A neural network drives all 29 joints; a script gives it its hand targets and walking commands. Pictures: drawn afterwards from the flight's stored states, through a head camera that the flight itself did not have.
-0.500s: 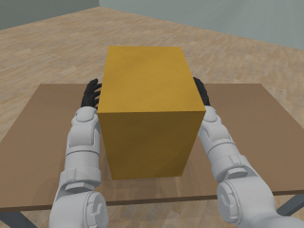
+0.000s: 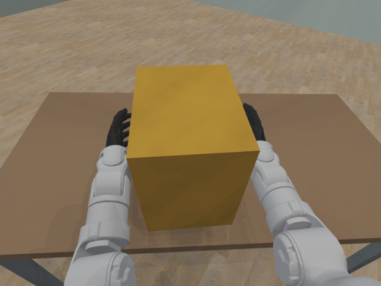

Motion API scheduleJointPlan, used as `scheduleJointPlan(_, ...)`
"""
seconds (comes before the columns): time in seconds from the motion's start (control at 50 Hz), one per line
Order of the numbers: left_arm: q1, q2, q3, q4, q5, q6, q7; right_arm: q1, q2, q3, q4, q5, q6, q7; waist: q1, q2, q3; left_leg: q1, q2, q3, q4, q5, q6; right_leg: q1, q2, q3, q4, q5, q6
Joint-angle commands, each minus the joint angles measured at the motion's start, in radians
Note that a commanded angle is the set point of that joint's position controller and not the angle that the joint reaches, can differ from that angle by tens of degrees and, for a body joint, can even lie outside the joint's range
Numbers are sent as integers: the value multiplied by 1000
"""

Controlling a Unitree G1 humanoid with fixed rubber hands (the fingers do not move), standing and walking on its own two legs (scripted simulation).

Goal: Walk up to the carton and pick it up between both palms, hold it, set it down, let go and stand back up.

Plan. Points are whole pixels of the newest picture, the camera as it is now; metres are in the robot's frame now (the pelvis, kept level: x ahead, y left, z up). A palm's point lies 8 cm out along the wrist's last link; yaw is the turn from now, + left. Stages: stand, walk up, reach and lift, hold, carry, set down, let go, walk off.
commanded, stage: set down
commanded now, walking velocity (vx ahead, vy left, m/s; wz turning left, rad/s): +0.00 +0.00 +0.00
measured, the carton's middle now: (186, 149) +0.41 +0.01 +0.08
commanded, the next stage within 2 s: none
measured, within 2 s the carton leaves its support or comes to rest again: rests again in 1.32 s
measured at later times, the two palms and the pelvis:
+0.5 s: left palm (118, 155) +0.37 +0.16 +0.10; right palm (252, 145) +0.39 -0.13 +0.11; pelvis +0.00 +0.00 +0.00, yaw +0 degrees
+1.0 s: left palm (121, 163) +0.37 +0.16 +0.07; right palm (252, 152) +0.39 -0.14 +0.09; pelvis +0.00 +0.00 +0.00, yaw +0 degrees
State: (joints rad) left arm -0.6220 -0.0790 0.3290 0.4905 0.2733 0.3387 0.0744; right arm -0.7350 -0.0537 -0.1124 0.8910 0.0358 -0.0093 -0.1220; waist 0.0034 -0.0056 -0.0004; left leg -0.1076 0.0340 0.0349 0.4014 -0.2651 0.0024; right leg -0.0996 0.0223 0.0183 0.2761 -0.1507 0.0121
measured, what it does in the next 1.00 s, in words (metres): stands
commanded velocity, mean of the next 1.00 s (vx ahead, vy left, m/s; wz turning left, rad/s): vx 0.00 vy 0.00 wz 0.00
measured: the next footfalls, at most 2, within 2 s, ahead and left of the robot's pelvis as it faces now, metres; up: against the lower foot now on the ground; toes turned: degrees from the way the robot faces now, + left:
none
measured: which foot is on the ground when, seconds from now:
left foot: down 0.00-1.00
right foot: down 0.00-1.00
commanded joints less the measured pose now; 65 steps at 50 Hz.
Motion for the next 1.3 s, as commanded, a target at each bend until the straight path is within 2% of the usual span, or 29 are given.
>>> scheduleJointPlan(0.0, -484, -619, -382, -77, -7, -91, -89, -511, 512, 199, -138, -17, -76, 190, 45, 71, -420, 206, -22, 2, -16, 694, -103, 48, 59, -117, -39, 220, -43)
scheduleJointPlan(0.18, -488, -629, -375, -41, 4, -130, -85, -490, 523, 168, -95, -54, -98, 195, 38, 75, -402, 190, -18, 5, -25, 667, -108, 35, 56, -116, -39, 200, -45)
scheduleJointPlan(0.26, -476, -632, -358, -24, 12, -147, -86, -475, 530, 154, -82, -65, -110, 198, 47, 62, -398, 176, -19, 13, -33, 643, -105, 45, 55, -113, -39, 194, -46)
scheduleJointPlan(0.34, -490, -641, -368, -22, 11, -174, -77, -476, 539, 154, -72, -76, -130, 204, 48, 75, -417, 197, -13, 10, -22, 683, -114, 24, 59, -115, -37, 190, -50)
scheduleJointPlan(0.42, -466, -630, -339, -2, 34, -182, -78, -432, 533, 126, -29, -92, -129, 210, 56, 81, -370, 177, -14, 17, -35, 647, -111, 27, 55, -113, -44, 177, -51)
scheduleJointPlan(0.48, -448, -635, -328, 21, 35, -191, -79, -440, 543, 128, -48, -100, -141, 211, 59, 58, -374, 161, -14, 18, -40, 633, -107, 40, 56, -112, -38, 182, -48)
scheduleJointPlan(0.62, -473, -641, -332, 26, 38, -226, -71, -438, 540, 105, -33, -124, -166, 219, 52, 69, -389, 175, -8, 17, -30, 654, -116, 14, 59, -115, -39, 163, -57)
scheduleJointPlan(0.74, -423, -624, -297, 67, 62, -242, -77, -400, 550, 97, -13, -148, -177, 222, 67, 60, -361, 149, -13, 29, -37, 642, -106, 37, 52, -111, -34, 187, -50)
scheduleJointPlan(0.88, -431, -642, -315, 61, 57, -283, -70, -387, 567, 99, -18, -168, -210, 221, 56, 70, -415, 156, -8, 26, -13, 695, -115, 20, 56, -117, -23, 218, -54)
scheduleJointPlan(0.92, -420, -638, -306, 71, 64, -290, -70, -376, 567, 95, -14, -170, -213, 222, 65, 67, -399, 146, -11, 27, -21, 677, -112, 27, 57, -114, -29, 210, -56)
scheduleJointPlan(1.06, -383, -634, -300, 84, 79, -322, -68, -341, 578, 100, 2, -181, -238, 222, 68, 71, -401, 145, -8, 33, -8, 702, -111, 16, 56, -113, -27, 223, -59)
scheduleJointPlan(1.12, -397, -644, -317, 81, 70, -344, -66, -335, 578, 101, -1, -197, -257, 217, 53, 67, -425, 143, -2, 26, -1, 711, -115, 7, 56, -119, -17, 236, -60)
scheduleJointPlan(1.14, -389, -638, -305, 100, 76, -348, -68, -335, 583, 101, 5, -197, -258, 216, 61, 67, -422, 137, -7, 30, 1, 709, -113, 12, 57, -114, -21, 243, -60)
scheduleJointPlan(1.28, -380, -642, -300, 128, 82, -407, -62, -309, 603, 107, 20, -220, -291, 213, 68, 52, -462, 111, -10, 34, 7, 711, -108, 20, 55, -109, -14, 279, -61)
